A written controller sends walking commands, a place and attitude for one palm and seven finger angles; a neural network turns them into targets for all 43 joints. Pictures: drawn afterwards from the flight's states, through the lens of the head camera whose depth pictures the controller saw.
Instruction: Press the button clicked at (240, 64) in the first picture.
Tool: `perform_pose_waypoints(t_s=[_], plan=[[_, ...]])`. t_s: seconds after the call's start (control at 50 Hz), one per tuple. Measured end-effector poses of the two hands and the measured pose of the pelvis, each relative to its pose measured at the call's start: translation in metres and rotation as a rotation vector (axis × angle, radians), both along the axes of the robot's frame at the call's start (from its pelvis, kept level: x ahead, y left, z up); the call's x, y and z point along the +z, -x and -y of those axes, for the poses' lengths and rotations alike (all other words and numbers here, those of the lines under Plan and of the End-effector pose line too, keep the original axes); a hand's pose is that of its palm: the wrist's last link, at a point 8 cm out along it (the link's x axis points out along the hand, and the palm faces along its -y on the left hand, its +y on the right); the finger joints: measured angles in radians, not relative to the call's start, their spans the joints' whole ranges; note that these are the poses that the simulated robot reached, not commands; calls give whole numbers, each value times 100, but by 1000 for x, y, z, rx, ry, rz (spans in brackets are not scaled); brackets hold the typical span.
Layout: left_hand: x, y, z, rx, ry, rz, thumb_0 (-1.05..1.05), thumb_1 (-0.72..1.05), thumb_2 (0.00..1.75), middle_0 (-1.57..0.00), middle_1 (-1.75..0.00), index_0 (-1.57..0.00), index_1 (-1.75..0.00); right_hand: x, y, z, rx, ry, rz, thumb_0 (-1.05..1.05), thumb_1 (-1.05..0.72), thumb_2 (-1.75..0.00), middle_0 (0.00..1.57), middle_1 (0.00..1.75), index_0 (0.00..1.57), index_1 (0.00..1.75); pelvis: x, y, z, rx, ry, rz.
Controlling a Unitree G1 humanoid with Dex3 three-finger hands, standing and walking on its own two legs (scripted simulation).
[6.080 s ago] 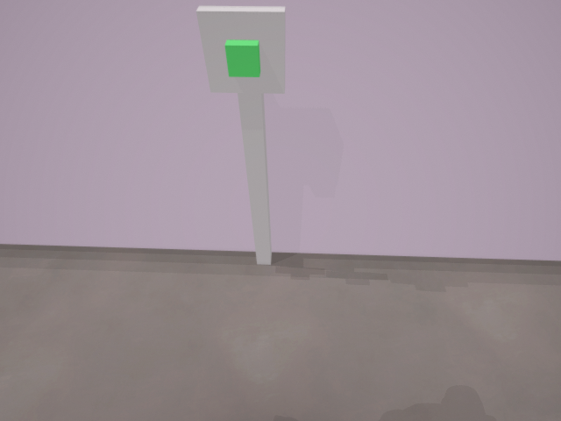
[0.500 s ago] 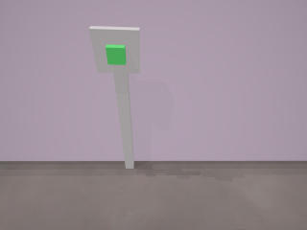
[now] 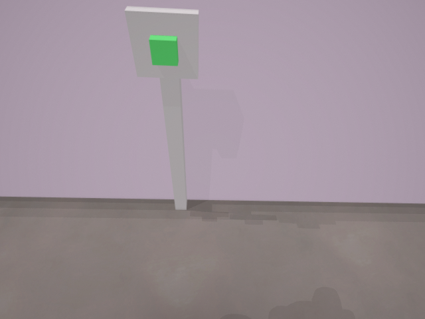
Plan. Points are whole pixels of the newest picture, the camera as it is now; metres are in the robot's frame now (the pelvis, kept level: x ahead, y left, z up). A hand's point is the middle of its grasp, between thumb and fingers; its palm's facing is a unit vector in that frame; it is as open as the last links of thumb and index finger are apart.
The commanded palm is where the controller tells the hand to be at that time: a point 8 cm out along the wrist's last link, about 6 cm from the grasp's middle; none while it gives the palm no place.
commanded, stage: look again from close up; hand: left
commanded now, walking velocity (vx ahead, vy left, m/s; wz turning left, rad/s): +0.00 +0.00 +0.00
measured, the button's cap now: (164, 50) +0.72 +0.18 +0.14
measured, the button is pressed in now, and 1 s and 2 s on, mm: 0 0 0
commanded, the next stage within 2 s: shuffle to correct the standing spot in 0.46 s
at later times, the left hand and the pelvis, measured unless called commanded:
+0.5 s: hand out of the picture +0.00 +0.17 -0.17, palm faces +0.01 -0.98 -0.19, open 7.3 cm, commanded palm none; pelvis +0.01 +0.00 +0.00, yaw +0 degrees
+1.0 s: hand out of the picture +0.07 +0.17 -0.18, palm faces +0.05 -0.99 -0.14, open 7.3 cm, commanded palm none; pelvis +0.10 +0.00 +0.00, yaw +2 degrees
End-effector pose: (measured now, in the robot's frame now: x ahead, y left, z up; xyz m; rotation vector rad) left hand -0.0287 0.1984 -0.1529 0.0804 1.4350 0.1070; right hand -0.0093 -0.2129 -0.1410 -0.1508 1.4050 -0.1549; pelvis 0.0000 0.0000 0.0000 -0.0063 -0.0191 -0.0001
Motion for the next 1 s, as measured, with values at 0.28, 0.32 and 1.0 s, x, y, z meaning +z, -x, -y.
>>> perform_pose_waypoints(t_s=[0.28,0.32,1.0], plan=[[9,-21,-23,-16,-65,50,0,91,90,-19,-29,-20,-30,-1,-18,7,16,-4,42,1,-92,-90,20,30,20,30,1,-4,-1,1,-7,-5],[9,-22,-24,-18,-68,46,0,91,90,-19,-29,-20,-30,-1,-19,8,17,-5,40,1,-92,-90,20,30,20,30,1,-6,-1,0,-7,-5],[-2,-91,-21,31,-18,-36,1,91,90,-19,-29,-20,-30,2,-72,-5,-4,1,-26,0,-91,-90,20,30,20,30,-4,-103,-3,33,-17,-32]])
